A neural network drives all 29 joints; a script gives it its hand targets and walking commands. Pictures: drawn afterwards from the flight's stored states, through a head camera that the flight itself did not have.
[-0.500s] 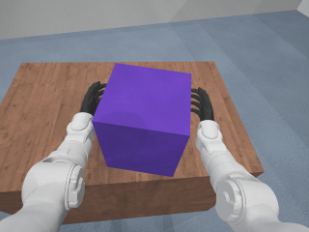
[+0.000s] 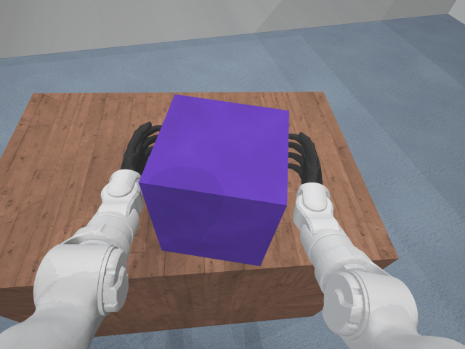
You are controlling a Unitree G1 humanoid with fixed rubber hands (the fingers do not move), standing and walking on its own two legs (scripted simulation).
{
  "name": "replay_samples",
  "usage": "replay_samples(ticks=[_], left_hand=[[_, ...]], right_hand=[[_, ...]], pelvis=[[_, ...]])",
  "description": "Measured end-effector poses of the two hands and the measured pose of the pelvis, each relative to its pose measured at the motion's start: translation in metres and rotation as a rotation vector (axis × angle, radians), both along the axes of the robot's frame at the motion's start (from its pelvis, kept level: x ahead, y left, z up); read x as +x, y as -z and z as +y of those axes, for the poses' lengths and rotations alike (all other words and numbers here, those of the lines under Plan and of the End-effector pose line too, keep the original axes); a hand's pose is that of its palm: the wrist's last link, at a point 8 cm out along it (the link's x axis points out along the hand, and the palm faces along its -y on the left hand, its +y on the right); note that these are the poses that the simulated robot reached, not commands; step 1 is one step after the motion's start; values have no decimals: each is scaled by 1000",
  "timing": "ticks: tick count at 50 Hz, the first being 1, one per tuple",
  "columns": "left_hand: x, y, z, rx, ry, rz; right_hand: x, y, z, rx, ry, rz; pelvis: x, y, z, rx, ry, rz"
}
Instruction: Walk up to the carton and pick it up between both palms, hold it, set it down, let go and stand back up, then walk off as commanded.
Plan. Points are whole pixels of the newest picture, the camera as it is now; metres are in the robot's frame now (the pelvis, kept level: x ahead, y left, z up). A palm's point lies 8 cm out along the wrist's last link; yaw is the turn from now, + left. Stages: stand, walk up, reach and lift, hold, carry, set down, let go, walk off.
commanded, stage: reach and lift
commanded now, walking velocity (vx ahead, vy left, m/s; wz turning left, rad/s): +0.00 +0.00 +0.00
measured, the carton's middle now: (220, 186) +0.44 +0.03 +0.00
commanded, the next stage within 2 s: none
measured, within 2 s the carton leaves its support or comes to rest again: leaves its support in 0.30 s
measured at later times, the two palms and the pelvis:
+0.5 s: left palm (137, 169) +0.43 +0.17 +0.07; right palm (312, 182) +0.40 -0.13 +0.06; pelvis -0.01 +0.00 +0.00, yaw +0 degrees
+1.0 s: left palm (150, 164) +0.42 +0.15 +0.08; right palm (325, 186) +0.39 -0.15 +0.07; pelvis -0.01 -0.01 +0.00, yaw +0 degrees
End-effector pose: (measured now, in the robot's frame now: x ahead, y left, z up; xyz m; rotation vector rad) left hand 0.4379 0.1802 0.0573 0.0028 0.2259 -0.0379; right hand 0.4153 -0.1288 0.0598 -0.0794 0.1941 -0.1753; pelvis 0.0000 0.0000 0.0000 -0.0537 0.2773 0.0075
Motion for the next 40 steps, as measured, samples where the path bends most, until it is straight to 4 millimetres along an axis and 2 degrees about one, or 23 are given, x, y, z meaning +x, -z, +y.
replay_samples(ticks=[23, 40], left_hand=[[-12, -9, -5, 1, -14, -69], [-11, -9, -25, 23, -14, -63]], right_hand=[[-12, -4, -1, 21, 34, -79], [-14, 0, -16, 84, 95, -77]], pelvis=[[-8, -1, -3, 3, -1, -5], [-6, -2, -9, 10, -1, 2]])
